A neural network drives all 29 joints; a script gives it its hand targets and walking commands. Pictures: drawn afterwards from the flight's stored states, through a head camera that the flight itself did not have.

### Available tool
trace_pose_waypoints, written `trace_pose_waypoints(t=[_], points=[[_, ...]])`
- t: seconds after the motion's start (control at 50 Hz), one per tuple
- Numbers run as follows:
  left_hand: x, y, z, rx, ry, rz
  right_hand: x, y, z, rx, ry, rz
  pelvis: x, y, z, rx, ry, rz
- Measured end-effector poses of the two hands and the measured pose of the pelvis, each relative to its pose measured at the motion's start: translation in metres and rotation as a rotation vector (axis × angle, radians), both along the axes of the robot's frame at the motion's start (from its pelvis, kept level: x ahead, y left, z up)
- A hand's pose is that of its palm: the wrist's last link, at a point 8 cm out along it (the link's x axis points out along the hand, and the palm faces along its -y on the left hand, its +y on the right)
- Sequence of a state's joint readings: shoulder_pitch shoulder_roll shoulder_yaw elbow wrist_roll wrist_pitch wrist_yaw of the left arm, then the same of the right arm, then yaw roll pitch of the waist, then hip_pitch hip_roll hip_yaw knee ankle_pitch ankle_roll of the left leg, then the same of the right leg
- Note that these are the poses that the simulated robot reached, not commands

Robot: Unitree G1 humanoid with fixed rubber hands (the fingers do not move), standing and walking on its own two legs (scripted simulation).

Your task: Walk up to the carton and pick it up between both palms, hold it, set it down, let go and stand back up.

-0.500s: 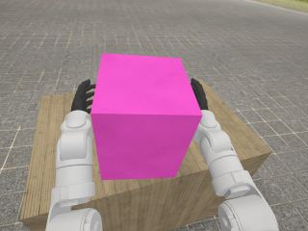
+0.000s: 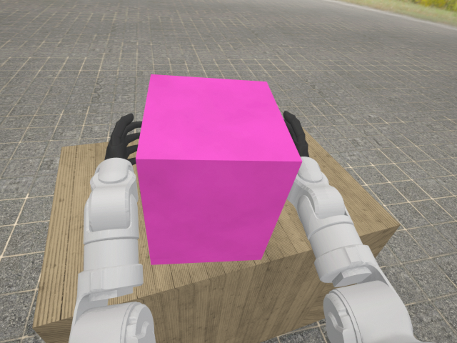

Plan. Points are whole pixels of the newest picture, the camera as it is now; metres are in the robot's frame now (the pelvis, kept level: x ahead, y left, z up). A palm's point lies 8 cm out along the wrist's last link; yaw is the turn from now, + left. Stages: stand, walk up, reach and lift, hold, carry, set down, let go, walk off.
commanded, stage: hold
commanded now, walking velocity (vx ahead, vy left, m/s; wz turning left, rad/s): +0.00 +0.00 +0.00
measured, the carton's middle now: (209, 172) +0.37 +0.02 +0.16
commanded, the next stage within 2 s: none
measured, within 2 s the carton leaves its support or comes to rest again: neither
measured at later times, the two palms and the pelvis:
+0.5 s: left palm (120, 161) +0.36 +0.16 +0.19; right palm (297, 156) +0.37 -0.13 +0.20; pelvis +0.00 +0.00 +0.00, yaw +0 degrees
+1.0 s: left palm (119, 161) +0.36 +0.16 +0.19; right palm (297, 155) +0.37 -0.13 +0.20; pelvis +0.00 +0.00 +0.00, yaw +0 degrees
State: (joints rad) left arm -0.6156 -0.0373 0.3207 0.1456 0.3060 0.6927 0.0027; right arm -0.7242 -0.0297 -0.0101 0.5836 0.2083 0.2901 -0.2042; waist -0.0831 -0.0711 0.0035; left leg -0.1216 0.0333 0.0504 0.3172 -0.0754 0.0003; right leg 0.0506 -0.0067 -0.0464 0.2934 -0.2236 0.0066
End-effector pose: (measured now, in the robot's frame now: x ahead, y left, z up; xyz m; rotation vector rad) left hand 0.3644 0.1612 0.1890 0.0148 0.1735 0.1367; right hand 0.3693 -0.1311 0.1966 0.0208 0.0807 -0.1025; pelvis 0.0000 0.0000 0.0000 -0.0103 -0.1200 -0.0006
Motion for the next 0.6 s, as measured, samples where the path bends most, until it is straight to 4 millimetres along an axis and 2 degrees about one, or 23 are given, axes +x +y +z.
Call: trace_pose_waypoints(t=[0.6], points=[[-0.0039, -0.0032, 0.0044, 0.003, -0.010, 0.005, -0.0023, -0.0032, 0.0049, 0.004, -0.012, 0.004, 0.0022, -0.0015, -0.0003, 0.000, -0.007, 0.001]])
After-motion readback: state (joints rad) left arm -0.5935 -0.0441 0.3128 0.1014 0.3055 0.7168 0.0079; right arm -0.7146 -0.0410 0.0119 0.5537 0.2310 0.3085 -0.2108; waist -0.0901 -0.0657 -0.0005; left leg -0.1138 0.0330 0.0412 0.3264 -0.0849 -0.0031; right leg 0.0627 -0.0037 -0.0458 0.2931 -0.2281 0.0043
